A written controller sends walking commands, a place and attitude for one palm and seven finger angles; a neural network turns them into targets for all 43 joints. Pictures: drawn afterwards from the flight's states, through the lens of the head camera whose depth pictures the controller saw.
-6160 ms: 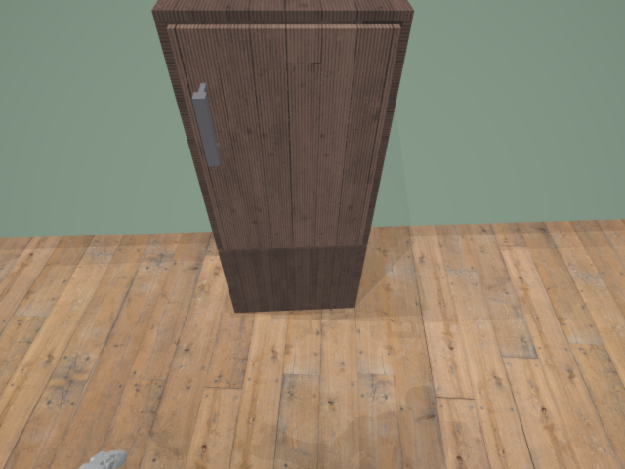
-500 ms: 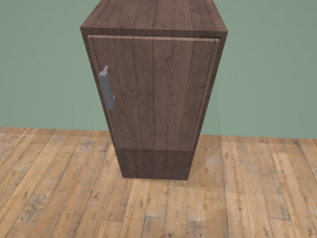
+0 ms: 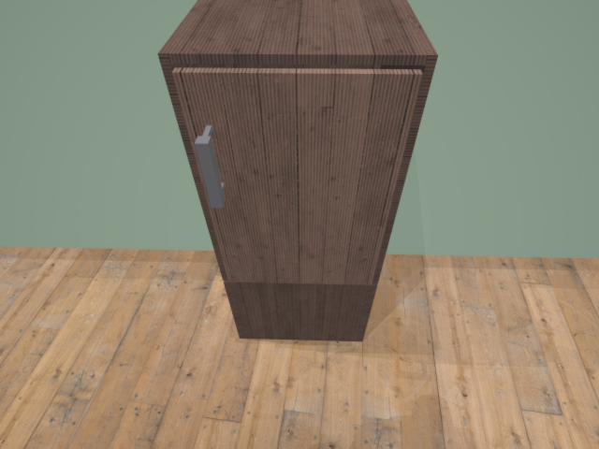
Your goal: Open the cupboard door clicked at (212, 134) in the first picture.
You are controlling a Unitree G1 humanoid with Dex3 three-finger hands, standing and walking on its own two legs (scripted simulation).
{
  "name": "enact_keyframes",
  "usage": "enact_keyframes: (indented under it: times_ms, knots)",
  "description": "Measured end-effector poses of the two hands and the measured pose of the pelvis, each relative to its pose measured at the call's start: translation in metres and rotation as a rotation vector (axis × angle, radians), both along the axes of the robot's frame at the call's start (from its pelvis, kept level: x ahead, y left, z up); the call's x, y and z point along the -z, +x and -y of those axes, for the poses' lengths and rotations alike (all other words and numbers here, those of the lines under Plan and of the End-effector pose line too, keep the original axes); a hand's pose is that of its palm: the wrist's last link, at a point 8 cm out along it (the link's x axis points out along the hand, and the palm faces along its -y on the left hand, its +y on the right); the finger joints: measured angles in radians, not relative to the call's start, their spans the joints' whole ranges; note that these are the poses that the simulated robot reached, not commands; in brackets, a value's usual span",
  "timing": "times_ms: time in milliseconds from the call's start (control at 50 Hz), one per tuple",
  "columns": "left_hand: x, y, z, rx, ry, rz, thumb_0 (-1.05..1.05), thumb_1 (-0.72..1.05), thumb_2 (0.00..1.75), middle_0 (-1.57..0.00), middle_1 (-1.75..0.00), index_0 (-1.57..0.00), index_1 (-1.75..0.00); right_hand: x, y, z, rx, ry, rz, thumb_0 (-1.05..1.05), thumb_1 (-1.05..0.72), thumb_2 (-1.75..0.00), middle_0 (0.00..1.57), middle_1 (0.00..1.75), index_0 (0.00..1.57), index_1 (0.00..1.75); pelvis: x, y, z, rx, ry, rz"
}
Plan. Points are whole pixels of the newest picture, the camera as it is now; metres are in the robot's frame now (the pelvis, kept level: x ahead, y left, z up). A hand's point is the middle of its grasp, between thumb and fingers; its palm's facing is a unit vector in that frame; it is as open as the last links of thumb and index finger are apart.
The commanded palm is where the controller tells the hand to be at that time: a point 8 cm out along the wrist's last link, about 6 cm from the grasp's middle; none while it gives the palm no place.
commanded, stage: look again from close up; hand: left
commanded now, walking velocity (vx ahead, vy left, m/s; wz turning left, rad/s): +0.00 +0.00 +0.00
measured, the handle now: (213, 167) +0.58 +0.19 +0.05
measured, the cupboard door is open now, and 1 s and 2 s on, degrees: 0 0 0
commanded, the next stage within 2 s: raise the hand with hooked fingers in 0.18 s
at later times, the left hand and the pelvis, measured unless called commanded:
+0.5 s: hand (178, 383) +0.21 +0.18 -0.01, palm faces +0.23 -0.97 -0.10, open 7.5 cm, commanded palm +0.13 +0.22 -0.05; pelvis +0.02 -0.01 -0.02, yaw +3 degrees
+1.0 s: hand (171, 388) +0.20 +0.18 -0.01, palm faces -0.02 -1.00 -0.05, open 10.3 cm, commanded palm +0.17 +0.24 +0.00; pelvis +0.00 -0.06 -0.07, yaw +3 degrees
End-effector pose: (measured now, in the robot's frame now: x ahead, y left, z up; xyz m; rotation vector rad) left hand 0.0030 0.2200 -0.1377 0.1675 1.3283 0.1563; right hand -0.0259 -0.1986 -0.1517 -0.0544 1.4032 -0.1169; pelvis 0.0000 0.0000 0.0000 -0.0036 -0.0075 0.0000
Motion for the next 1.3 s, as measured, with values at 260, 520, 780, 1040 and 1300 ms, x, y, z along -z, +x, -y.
enact_keyframes:
  times_ms: [260, 520, 780, 1040, 1300]
  knots:
    - [0.003, 0.007, 0.01, 0.014, -0.035, -0.046, 0.01, 0.92, 0.9, -0.2, -0.3, -0.2, -0.3, -0.012, 0.038, 0.025, -0.011, -0.073, 0.053, 0.02, -0.92, -0.9, 0.2, 0.3, 0.19, 0.3, -0.005, 0.014, 0.002, 0.019, 0.006, 0.0]
    - [-0.14, 0.186, 0.002, -0.014, -0.006, 1.126, 0.03, 0.84, 0.86, -0.21, -0.36, -0.21, -0.37, -0.05, 0.173, 0.072, -0.113, -0.19, 0.688, 0.02, -0.91, -0.9, 0.2, 0.3, 0.2, 0.3, 0.021, 0.015, 0.018, -0.046, 0.005, -0.117]
    - [-0.103, 0.133, -0.005, 0.053, -0.046, 1.234, 0.02, 0.52, 0.74, -0.23, -0.54, -0.23, -0.55, -0.051, 0.277, 0.082, -0.245, -0.186, 0.922, 0.01, -0.91, -0.9, 0.2, 0.3, 0.19, 0.3, 0.075, 0.013, 0.056, -0.062, -0.024, -0.217]
    - [-0.136, 0.188, -0.022, 0.191, -0.139, 1.25, 0.01, 0.22, 0.61, -0.25, -0.74, -0.25, -0.74, -0.006, 0.194, 0.077, -0.161, -0.119, 0.683, 0.02, -0.9, -0.9, 0.2, 0.3, 0.2, 0.3, 0.063, 0.002, 0.055, -0.054, -0.026, -0.211]
    - [-0.15, 0.201, -0.047, 0.182, -0.117, 1.288, 0.01, -0.09, 0.48, -0.27, -0.93, -0.27, -0.94, -0.036, 0.156, 0.091, -0.134, -0.248, 0.646, 0.02, -0.9, -0.9, 0.2, 0.3, 0.2, 0.3, 0.046, 0.0, 0.027, -0.037, -0.031, -0.18]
